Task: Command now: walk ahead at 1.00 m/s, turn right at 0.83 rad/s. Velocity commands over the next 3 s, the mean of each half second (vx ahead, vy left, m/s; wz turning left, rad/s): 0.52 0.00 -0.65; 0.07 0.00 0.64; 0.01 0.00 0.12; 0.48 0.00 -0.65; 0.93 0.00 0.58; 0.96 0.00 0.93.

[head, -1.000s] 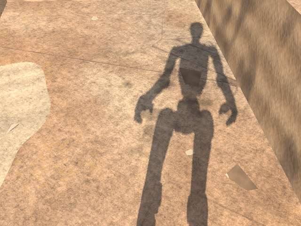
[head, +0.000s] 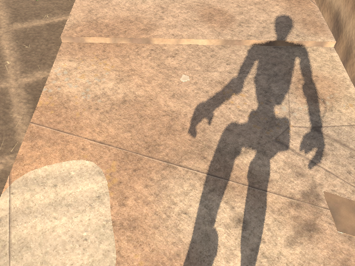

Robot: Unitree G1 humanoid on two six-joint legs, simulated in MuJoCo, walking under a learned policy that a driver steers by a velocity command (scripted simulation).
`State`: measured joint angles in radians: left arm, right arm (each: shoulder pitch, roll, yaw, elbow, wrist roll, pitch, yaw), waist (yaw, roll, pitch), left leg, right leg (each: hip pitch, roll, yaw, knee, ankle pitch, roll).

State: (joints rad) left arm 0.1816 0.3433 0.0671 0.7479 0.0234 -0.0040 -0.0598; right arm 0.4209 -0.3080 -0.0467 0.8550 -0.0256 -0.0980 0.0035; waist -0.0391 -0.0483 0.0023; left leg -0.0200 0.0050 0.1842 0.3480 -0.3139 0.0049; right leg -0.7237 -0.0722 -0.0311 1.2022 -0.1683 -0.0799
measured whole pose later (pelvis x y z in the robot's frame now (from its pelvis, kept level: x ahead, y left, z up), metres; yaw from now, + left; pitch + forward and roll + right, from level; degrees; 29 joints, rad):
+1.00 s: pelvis +0.53 -0.06 +0.00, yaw +2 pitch +2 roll -2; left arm 0.05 0.27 0.06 0.72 -0.01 0.00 0.02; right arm 0.20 -0.32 -0.09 0.55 0.02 0.06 -0.05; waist -0.03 0.01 0.07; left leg -0.39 -0.18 -0.29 0.47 -0.08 0.05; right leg -0.47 0.08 0.21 0.72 -0.31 0.07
